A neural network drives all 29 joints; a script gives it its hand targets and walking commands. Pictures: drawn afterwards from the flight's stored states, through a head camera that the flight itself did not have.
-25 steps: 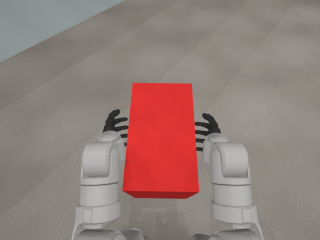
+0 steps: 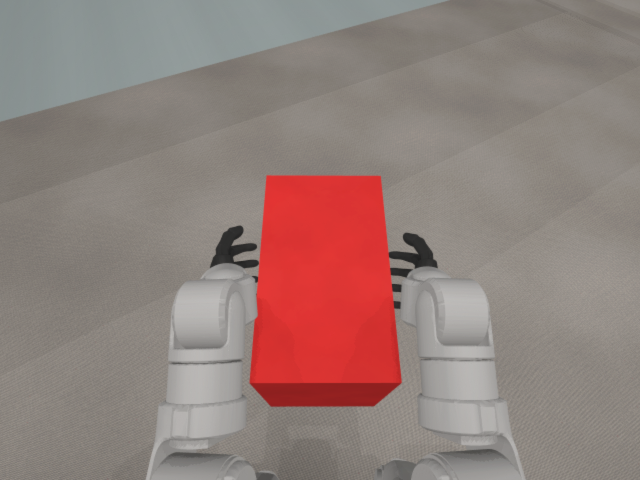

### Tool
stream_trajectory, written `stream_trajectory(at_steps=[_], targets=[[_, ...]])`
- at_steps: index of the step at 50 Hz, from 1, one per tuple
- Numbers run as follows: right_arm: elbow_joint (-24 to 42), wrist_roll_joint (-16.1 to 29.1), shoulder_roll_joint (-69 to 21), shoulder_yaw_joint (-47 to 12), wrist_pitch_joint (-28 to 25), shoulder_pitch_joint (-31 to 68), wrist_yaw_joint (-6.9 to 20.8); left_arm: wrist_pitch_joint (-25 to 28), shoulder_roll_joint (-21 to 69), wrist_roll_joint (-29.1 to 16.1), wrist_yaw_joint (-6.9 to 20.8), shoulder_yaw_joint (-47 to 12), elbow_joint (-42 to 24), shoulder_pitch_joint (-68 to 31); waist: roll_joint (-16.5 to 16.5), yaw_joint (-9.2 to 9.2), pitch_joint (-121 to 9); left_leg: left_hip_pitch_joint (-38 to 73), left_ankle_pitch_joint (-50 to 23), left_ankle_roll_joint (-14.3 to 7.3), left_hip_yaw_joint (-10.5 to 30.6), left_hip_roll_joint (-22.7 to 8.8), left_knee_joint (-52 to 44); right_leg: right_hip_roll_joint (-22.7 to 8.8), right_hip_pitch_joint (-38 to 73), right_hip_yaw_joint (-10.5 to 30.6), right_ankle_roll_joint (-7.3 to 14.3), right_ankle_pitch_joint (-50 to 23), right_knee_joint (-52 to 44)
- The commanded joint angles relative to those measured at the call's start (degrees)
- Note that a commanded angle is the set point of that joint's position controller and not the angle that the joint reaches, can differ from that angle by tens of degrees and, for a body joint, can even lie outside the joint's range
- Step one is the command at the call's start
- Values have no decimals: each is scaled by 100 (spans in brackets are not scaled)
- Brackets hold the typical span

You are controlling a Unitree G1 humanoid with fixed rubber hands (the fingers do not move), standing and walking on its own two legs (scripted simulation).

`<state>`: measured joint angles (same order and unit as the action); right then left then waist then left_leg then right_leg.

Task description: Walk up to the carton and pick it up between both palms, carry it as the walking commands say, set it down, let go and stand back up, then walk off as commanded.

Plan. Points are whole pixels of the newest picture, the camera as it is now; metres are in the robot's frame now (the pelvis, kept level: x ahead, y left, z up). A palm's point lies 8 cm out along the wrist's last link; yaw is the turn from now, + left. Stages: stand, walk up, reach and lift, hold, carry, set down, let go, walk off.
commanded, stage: carry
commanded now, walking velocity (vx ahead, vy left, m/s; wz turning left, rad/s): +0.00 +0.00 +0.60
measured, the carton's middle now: (323, 297) +0.35 +0.02 -0.02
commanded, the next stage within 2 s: none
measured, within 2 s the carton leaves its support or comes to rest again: neither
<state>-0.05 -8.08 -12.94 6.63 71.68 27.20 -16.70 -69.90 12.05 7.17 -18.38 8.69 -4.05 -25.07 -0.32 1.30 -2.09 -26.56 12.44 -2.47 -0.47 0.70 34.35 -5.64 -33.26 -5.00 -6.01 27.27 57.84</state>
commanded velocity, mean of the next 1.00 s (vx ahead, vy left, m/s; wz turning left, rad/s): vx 0.00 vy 0.00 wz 0.60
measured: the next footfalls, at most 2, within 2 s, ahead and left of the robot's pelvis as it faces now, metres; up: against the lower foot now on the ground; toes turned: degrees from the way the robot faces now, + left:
right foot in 0.18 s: +0.01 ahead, -0.13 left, +0.00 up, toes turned +0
left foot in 0.48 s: -0.07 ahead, +0.14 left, +0.00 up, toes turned +23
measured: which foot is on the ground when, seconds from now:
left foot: down 0.00-0.18, up 0.20-0.46, down 0.48-0.84, up 0.86-1.00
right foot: up 0.00-0.16, down 0.18-0.48, up 0.50-0.80, down 0.82-1.00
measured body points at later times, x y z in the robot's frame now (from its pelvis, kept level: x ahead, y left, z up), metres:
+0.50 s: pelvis -0.08 +0.02 -0.01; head -0.07 +0.02 +0.44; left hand +0.21 +0.22 +0.08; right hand +0.26 -0.01 +0.08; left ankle -0.11 +0.13 -0.73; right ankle -0.03 -0.13 -0.72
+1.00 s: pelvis -0.15 -0.01 +0.01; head -0.12 -0.02 +0.45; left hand +0.07 +0.25 +0.09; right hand +0.19 +0.04 +0.08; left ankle -0.20 +0.10 -0.67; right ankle -0.07 -0.10 -0.73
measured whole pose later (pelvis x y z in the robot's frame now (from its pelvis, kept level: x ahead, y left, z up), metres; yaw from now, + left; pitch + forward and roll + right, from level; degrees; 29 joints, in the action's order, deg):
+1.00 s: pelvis -0.15 -0.01 +0.01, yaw +35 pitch +3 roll +2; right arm 7.0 -5.1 -11.5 4.3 73.2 23.8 -23.0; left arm -68.2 12.1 9.1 -11.6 6.9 -3.3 -24.9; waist 1.4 -3.5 -2.0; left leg -33.2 26.9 3.5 -3.9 0.1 58.0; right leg -8.3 -21.2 -9.3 -0.3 16.2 34.5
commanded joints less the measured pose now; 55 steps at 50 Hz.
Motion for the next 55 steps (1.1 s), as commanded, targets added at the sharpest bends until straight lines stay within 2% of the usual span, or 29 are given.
stream_trajectory(at_steps=[1, 5, 8, 9, 10, 11, 12, 13, 15, 20, 22, 23, 24, 25, 26, 27, 29, 31, 36, 40, 41, 42, 43, 44, 45, 46, 48, 53, 55], targets=[[1005, 2303, -5821, -2823, -353, 2773, 1934, 66, 6239, -2522, 2194, -3435, -125, -2787, 967, -360, -2574, 2229, -2242, -693, 1506, -1451, -796, 104, -192, 197, 33, -36, -278], [1155, 2205, -5736, -3025, -342, 2494, 1907, 36, 6217, -2433, 2223, -3431, 22, -2342, 1087, -342, -2593, 1789, -1720, -575, 1825, -1406, -1002, 394, 585, 131, 189, 32, -1313], [1294, 2304, -5691, -3217, -322, 2570, 1918, 73, 6220, -2379, 2221, -3445, -2, -2074, 1153, -226, -2601, 929, -1229, -12, 1543, -1019, -1001, 380, 2282, -39, 338, -642, -3348], [1324, 2372, -5709, -3286, -314, 2613, 1928, 102, 6196, -2382, 2226, -3467, -97, -2016, 816, -193, -2688, 260, -598, 350, 1187, -676, -733, -208, 3316, 286, 495, -949, -3787], [1393, 2454, -5794, -3438, -285, 2602, 1962, 166, 6133, -2317, 2262, -3493, -130, -2014, -1082, -233, -2577, -907, 961, 586, 224, 110, 667, -1886, 3646, 2036, 1125, -1036, -4151], [1495, 2491, -5939, -3587, -283, 2897, 1947, 187, 6201, -2289, 2297, -3539, -229, -1927, -1647, -160, -2124, -1219, 2117, 624, -279, 49, 2095, -2764, 2761, 2222, 1557, -2534, -3997], [1441, 2589, -6073, -3741, -300, 2924, 1963, 186, 6210, -2281, 2326, -3492, -307, -2038, -964, -164, -1917, -1036, 1905, 562, 15, -152, 2821, -2308, 2535, 1540, 1522, -3307, -3696], [1517, 2754, -6060, -3883, -314, 2960, 1997, 213, 6164, -2236, 2341, -3416, -351, -1988, -665, -172, -1898, -841, 1629, 533, 18, -188, 2984, -1878, 2436, 905, 1265, -3636, -3533], [1499, 2993, -6042, -4014, -271, 3286, 2019, 254, 5961, -2151, 2326, -3313, -400, -2135, -1046, -156, -1875, -867, 1418, 620, -250, -201, 2624, -1416, 2647, 125, 976, -3759, -3270], [624, 2870, -5856, -3501, -35, 3208, 2046, 140, 5728, -1919, 2260, -2986, 33, -2227, -1466, -33, -2071, -310, 1432, 569, -661, 55, 1084, -1563, 3058, -110, 1050, -4432, -2687], [321, 2773, -5920, -3329, 10, 3094, 2082, 111, 5745, -1900, 2248, -2965, 182, -2322, -1394, -89, -2122, 129, 880, 459, -882, 177, -65, -1527, 3043, -269, 837, -4313, -2325], [199, 2710, -5936, -3252, 13, 3008, 2104, 104, 5777, -1917, 2240, -3002, 237, -2360, -1083, -155, -2205, 818, 60, 413, -775, 43, -1030, -1356, 2660, -532, 517, -3831, -1846], [97, 2654, -5988, -3171, 8, 2927, 2133, 101, 5795, -1949, 2226, -3092, 272, -2491, -551, -226, -2195, 1832, -572, 298, -15, -485, -1256, -1232, 1548, -519, 188, -2588, -1311], [21, 2626, -6005, -3091, -60, 2817, 2146, 79, 5928, -1970, 2237, -3134, 242, -2554, 1623, -194, -2184, 2658, -4188, -280, 2270, -2022, -955, -369, -228, -708, -209, 129, -418], [33, 2622, -6097, -3037, -108, 2767, 2140, 110, 6107, -2116, 2211, -3327, 147, -2859, 1988, -290, -2273, 2978, -5870, -846, 2262, -2177, -412, -198, -803, -109, -122, 1358, 373], [114, 2535, -6123, -2956, -154, 2646, 2118, 141, 6234, -2219, 2216, -3454, 76, -2872, 1528, -294, -2421, 3038, -5887, -828, 1882, -1975, -245, -200, -806, 127, -69, 1248, 687], [583, 2433, -6111, -2865, -275, 2911, 2078, 190, 6407, -2519, 2236, -3676, -338, -3342, 1054, -315, -2479, 2697, -4293, -630, 1355, -1621, -360, -205, -684, 234, -3, 451, 614], [977, 2388, -6031, -2876, -370, 2978, 1992, 172, 6373, -2655, 2240, -3653, -525, -3286, 1058, -319, -2632, 2502, -3358, -654, 1164, -1420, -488, -93, -411, 195, -1, 30, 333], [1312, 2172, -5796, -3072, -389, 2533, 1823, 72, 6185, -2579, 2284, -3510, -268, -2569, 940, -341, -2735, 2124, -2457, -725, 1646, -1482, -700, 202, 125, 215, 166, -26, -622], [1369, 2228, -5743, -3320, -339, 2505, 1849, 69, 6188, -2456, 2308, -3470, -106, -2150, 1058, -230, -2683, 1331, -1989, -300, 1661, -1203, -709, 434, 1590, 0, 304, -392, -2592], [1357, 2275, -5744, -3370, -326, 2541, 1858, 85, 6201, -2427, 2314, -3460, -104, -2065, 928, -167, -2744, 748, -1575, -24, 1443, -984, -532, 115, 2561, 143, 385, -1048, -3309], [1295, 2332, -5823, -3425, -308, 2505, 1877, 114, 6181, -2387, 2333, -3466, -118, -2008, 57, -129, -2780, -254, -350, 299, 939, -496, 164, -932, 3475, 1039, 729, -1227, -3646], [1451, 2364, -5856, -3603, -287, 2651, 1892, 171, 6163, -2274, 2368, -3459, -13, -1729, -1813, -110, -2473, -1229, 1942, 508, -178, 293, 1675, -2610, 3244, 2501, 1435, -2866, -3887], [1416, 2487, -6065, -3746, -301, 2820, 1915, 194, 6174, -2322, 2393, -3498, -286, -1979, -1386, -136, -2204, -1154, 2298, 541, -84, -67, 2817, -2522, 2864, 1925, 1614, -3918, -3522], [1391, 2633, -6140, -3843, -314, 2871, 1961, 206, 6163, -2297, 2399, -3442, -337, -2075, -815, -145, -2095, -935, 1954, 497, 27, -149, 3127, -2112, 2615, 1308, 1463, -4049, -3364], [1369, 2765, -6143, -3906, -310, 2923, 1997, 232, 6130, -2243, 2393, -3364, -349, -2102, -699, -159, -1953, -843, 1674, 534, -58, -209, 3124, -1791, 2465, 792, 1230, -3776, -3363], [1295, 2960, -6090, -3964, -254, 3270, 2035, 260, 5953, -2121, 2356, -3245, -345, -2305, -1057, -131, -1860, -798, 1500, 652, -334, -189, 2695, -1395, 2501, 148, 1018, -3291, -3249], [513, 2809, -5920, -3439, -56, 3112, 2071, 157, 5827, -1938, 2291, -2940, 123, -2348, -1348, -29, -2024, -246, 1542, 570, -668, 17, 1209, -1619, 2877, -14, 1095, -3878, -2784], [277, 2730, -5977, -3287, -34, 3019, 2101, 145, 5842, -1949, 2288, -2919, 264, -2437, -1331, -77, -2075, 114, 1111, 459, -869, 144, 203, -1610, 2930, -154, 902, -3935, -2456]])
